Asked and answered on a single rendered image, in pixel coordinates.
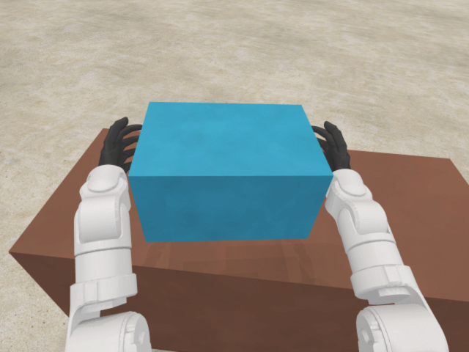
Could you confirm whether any robot right hand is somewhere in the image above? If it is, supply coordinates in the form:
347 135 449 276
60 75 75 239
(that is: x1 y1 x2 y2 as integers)
311 121 351 172

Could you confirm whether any carton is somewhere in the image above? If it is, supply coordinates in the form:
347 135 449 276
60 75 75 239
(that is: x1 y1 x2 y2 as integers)
128 102 333 242

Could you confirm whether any left robot upper arm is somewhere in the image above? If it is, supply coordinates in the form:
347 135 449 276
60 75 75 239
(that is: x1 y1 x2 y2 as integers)
67 311 152 352

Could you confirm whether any robot right forearm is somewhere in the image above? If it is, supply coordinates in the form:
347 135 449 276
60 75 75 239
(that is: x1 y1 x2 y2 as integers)
325 169 449 352

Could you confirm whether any robot left forearm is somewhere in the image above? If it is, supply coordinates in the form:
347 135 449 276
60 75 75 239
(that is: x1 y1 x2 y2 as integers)
64 165 138 352

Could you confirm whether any pedestal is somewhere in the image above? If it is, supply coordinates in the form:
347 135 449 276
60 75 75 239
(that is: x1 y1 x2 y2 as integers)
8 128 469 352

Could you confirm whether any robot left hand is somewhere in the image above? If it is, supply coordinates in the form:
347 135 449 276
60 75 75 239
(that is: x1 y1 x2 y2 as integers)
98 117 142 174

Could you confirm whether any right robot upper arm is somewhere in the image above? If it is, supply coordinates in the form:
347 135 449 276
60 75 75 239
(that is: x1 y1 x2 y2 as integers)
356 303 448 352

